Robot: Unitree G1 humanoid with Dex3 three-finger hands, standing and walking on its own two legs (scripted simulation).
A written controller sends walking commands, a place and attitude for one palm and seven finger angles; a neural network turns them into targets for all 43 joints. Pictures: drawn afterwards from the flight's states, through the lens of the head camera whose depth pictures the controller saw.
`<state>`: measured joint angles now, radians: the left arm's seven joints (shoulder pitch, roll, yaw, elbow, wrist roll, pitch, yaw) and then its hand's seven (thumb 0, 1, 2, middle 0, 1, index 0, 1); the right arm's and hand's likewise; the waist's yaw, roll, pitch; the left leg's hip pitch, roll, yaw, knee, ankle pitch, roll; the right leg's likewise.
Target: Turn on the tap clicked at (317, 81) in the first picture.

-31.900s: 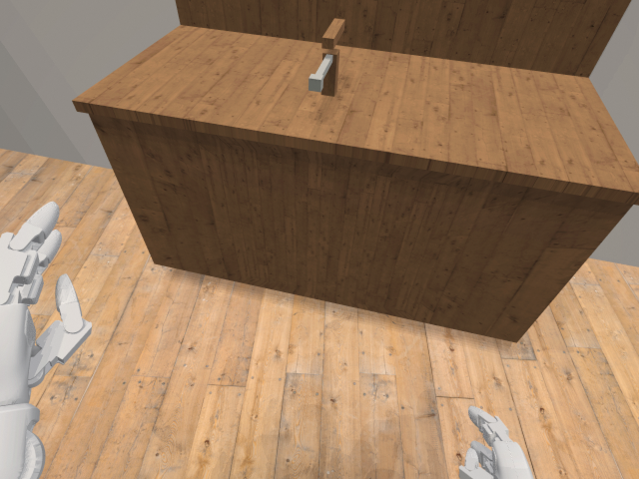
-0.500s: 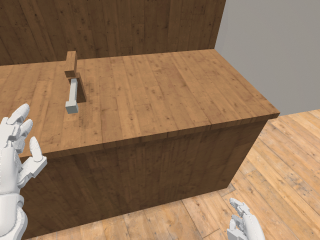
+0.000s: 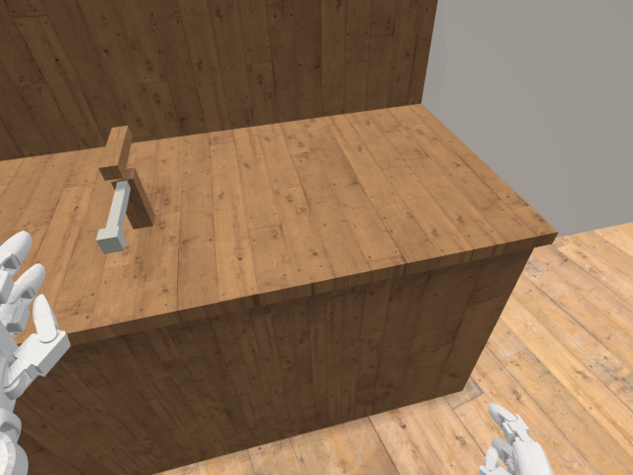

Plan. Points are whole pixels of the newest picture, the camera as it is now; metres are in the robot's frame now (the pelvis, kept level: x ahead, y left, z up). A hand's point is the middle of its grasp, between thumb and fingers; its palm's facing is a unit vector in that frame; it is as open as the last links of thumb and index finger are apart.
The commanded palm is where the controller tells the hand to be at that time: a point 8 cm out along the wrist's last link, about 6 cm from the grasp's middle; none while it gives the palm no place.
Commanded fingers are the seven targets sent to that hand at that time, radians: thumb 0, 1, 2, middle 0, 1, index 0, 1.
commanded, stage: turn the palm inward beside the body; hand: left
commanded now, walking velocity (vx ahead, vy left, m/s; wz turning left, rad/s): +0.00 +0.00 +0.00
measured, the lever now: (111, 240) +0.38 +0.35 +0.11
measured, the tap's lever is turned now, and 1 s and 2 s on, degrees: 0 0 0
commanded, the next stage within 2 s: reach beside the lever's end, fingers flat in 1.30 s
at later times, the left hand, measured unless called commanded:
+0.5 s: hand (42, 373) +0.15 +0.27 +0.16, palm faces +0.50 -0.86 -0.13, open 7.4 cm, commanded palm +0.09 +0.31 +0.17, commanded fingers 0.00 0.90 0.90 -0.20 -0.30 -0.20 -0.30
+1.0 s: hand (49, 366) +0.16 +0.27 +0.16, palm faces +0.51 -0.86 -0.08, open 7.4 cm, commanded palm +0.10 +0.31 +0.17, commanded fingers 0.00 0.90 0.90 -0.20 -0.30 -0.20 -0.30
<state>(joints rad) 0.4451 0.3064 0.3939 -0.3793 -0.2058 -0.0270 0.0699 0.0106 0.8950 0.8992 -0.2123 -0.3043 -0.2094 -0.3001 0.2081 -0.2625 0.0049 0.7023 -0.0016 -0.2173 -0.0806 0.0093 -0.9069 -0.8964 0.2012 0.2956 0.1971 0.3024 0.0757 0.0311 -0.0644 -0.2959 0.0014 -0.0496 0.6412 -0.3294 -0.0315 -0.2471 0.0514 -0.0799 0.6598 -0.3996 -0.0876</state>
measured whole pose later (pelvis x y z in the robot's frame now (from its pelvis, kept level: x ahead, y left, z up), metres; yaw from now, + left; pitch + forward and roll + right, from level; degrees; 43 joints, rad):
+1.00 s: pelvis -0.03 +0.04 +0.01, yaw +1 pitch -5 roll +0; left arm 0.43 0.18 0.21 -0.53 -0.20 0.22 0.20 0.01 0.90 0.90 -0.20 -0.30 -0.20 -0.30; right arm 0.15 -0.21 0.08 0.70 -0.01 -0.25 -0.11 0.01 -0.90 -0.90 0.20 0.30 0.20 0.30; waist 0.10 0.05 -0.04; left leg -0.24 -0.03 -0.05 0.59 -0.27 0.01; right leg -0.17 0.02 -0.08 0.57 -0.32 -0.05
